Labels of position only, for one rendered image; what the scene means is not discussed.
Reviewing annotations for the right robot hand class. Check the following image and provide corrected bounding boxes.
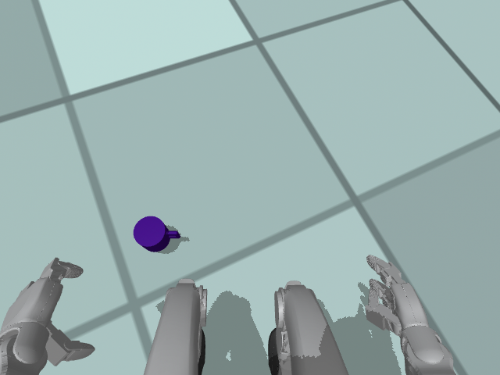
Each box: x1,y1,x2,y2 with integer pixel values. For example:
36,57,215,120
365,255,429,338

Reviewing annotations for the left robot arm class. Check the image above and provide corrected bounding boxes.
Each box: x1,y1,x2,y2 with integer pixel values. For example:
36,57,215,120
0,322,49,375

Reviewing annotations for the right robot arm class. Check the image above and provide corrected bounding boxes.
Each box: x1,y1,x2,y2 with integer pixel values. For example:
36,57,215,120
400,326,456,375

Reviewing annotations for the mug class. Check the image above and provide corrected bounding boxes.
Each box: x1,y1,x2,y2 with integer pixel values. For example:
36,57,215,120
134,216,180,252

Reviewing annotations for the left robot hand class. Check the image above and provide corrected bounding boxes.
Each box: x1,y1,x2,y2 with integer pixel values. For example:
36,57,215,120
0,258,95,366

